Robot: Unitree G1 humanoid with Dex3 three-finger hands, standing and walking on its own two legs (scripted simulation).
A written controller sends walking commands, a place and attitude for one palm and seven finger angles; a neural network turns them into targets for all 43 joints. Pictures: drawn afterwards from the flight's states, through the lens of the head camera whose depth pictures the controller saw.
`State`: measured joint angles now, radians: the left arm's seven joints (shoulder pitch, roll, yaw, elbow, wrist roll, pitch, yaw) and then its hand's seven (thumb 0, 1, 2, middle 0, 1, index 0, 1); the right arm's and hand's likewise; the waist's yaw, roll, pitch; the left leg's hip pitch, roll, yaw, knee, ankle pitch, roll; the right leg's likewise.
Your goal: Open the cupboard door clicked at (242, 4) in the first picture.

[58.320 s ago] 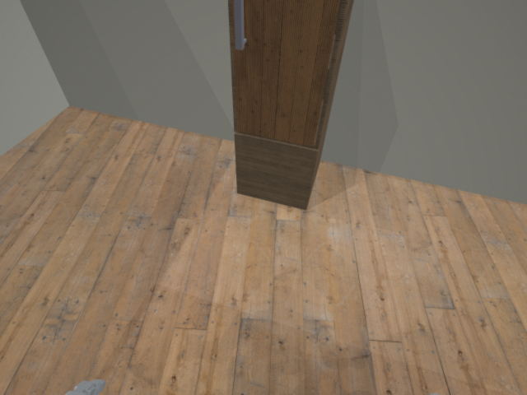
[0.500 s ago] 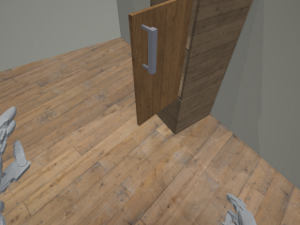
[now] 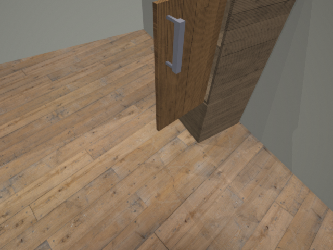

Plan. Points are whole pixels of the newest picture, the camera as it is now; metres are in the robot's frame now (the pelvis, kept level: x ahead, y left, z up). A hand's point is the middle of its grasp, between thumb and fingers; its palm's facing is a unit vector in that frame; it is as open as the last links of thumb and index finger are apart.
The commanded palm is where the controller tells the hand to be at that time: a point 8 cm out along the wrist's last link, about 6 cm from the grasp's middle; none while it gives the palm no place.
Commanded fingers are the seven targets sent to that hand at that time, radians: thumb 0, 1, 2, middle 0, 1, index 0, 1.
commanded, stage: let the arm hang, fingers relaxed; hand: left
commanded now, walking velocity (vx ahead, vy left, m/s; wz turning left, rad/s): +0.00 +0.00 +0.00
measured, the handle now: (173, 45) +0.70 +0.03 +0.12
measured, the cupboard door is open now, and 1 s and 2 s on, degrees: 100 100 100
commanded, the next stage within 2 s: look to check the result in 0.58 s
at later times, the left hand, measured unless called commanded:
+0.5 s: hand out of the picture +0.12 +0.23 -0.14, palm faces -0.01 -0.95 -0.32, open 7.4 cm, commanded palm none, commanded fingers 0.00 0.90 0.90 -0.20 -0.30 -0.20 -0.30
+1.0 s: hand out of the picture +0.12 +0.23 -0.14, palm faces -0.01 -0.94 -0.35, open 7.4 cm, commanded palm none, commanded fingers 0.00 0.90 0.90 -0.20 -0.30 -0.20 -0.30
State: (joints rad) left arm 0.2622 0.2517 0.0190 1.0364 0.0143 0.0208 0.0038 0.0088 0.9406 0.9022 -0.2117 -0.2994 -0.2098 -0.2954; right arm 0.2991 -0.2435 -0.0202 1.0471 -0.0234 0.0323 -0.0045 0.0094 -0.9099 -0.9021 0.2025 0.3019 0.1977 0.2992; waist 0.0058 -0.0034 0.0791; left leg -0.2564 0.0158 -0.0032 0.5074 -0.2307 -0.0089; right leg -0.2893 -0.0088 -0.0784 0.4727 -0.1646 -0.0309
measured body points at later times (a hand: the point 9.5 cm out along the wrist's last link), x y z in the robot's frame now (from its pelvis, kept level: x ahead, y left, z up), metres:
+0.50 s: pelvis +0.03 +0.00 +0.01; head +0.04 -0.02 +0.46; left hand +0.12 +0.28 -0.12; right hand +0.08 -0.28 -0.14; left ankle +0.03 +0.13 -0.74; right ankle +0.06 -0.10 -0.74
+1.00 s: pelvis +0.05 -0.01 +0.01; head +0.08 -0.03 +0.46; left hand +0.13 +0.28 -0.12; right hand +0.11 -0.30 -0.14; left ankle +0.03 +0.13 -0.74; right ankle +0.06 -0.10 -0.74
